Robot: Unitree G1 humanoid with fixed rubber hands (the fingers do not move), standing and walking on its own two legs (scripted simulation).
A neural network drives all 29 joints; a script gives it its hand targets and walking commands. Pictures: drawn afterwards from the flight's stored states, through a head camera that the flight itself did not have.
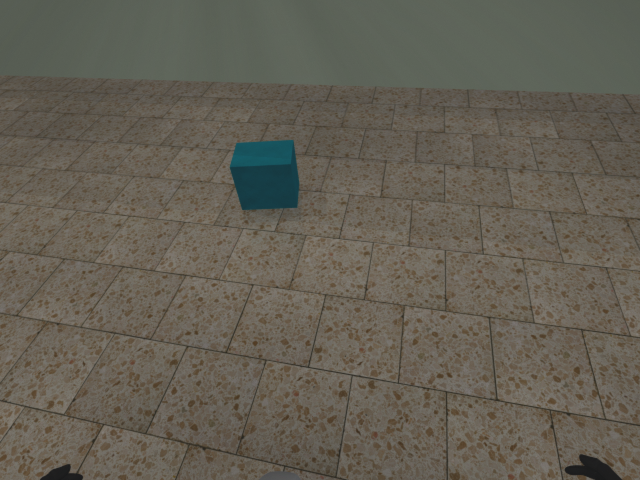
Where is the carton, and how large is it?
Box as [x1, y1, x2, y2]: [230, 140, 298, 209]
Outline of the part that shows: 292,140 236,143 230,164 230,169 242,209 296,207 298,177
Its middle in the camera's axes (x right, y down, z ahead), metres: -0.25 -0.31 +1.83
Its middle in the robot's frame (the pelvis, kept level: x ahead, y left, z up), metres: +1.50 +0.36 -0.64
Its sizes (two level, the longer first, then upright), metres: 0.269 0.188 0.255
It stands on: the floor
